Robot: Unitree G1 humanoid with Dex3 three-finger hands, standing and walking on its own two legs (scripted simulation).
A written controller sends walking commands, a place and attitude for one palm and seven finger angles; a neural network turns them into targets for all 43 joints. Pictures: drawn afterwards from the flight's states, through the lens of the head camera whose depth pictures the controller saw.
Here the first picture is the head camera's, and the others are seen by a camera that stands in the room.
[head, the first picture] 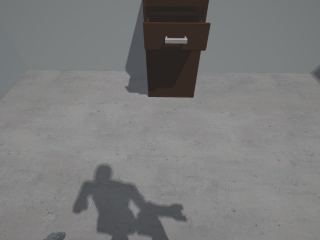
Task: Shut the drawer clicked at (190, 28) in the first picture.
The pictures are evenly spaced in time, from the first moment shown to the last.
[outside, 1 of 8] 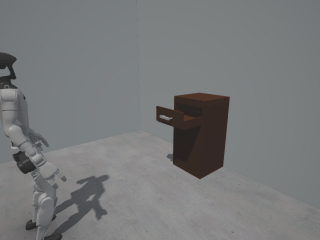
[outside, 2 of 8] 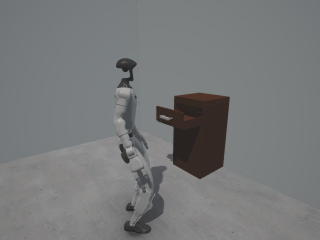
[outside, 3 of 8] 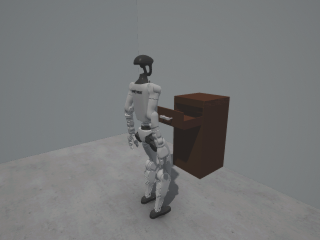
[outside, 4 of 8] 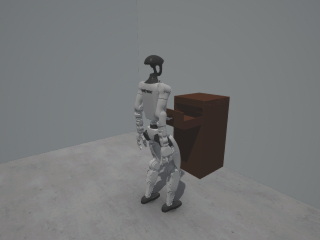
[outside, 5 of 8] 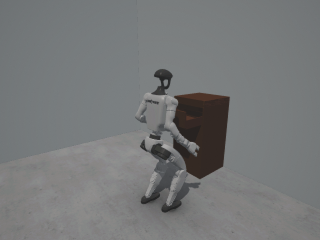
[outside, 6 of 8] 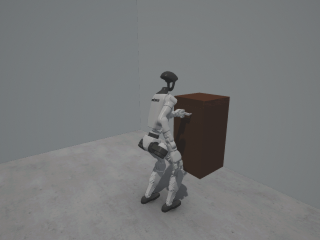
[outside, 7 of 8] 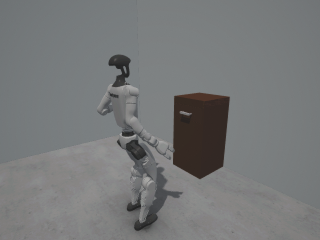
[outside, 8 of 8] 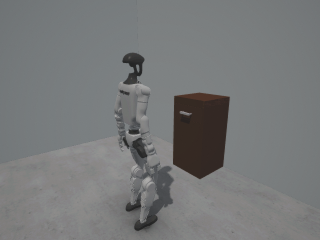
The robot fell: no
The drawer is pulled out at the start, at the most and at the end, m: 0.29 0.29 0.00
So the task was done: yes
